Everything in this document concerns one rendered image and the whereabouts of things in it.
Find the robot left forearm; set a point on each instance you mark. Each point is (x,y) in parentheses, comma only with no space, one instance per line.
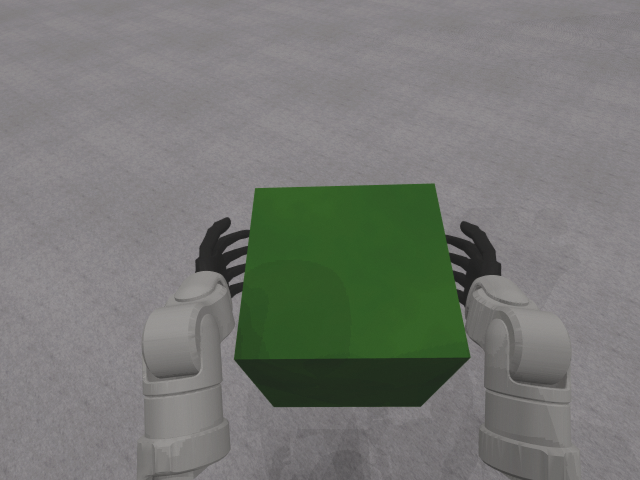
(185,430)

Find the right robot hand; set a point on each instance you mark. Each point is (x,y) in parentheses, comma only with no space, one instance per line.
(483,258)

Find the carton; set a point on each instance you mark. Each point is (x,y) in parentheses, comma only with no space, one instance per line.
(349,297)

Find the left robot hand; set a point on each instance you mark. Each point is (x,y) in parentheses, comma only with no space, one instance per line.
(211,257)

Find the robot right forearm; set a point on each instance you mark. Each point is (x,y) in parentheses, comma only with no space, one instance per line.
(527,376)

